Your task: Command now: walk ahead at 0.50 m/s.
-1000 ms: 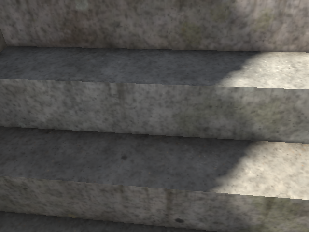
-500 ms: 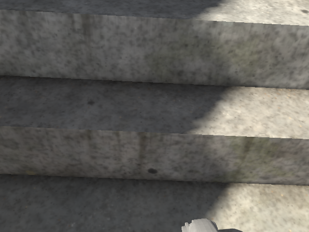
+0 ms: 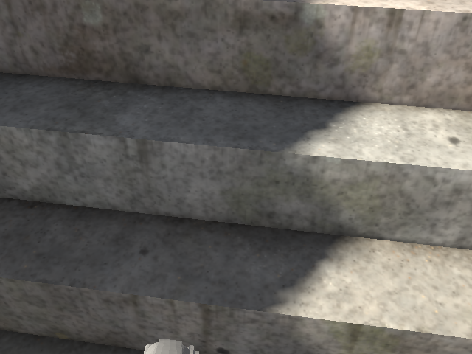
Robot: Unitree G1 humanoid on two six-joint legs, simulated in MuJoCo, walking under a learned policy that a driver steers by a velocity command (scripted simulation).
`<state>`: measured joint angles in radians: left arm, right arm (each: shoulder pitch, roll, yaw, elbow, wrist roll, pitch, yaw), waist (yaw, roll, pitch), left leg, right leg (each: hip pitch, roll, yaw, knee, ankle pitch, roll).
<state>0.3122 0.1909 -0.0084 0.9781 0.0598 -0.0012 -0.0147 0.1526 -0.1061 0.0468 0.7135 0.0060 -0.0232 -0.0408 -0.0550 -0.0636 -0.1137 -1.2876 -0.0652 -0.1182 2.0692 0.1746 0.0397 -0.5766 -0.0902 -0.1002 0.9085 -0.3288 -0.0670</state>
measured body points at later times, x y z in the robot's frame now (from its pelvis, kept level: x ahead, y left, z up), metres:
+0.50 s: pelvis +0.04 +0.08 +0.01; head +0.03 +0.11 +0.46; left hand +0.23 +0.29 -0.10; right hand +0.05 -0.14 -0.12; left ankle +0.07 +0.18 -0.69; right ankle +0.00 -0.05 -0.49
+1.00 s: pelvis +0.08 +0.05 -0.01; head +0.08 +0.09 +0.44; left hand +0.22 +0.27 -0.13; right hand +0.19 -0.19 -0.09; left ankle +0.08 +0.15 -0.70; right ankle +0.00 -0.10 -0.50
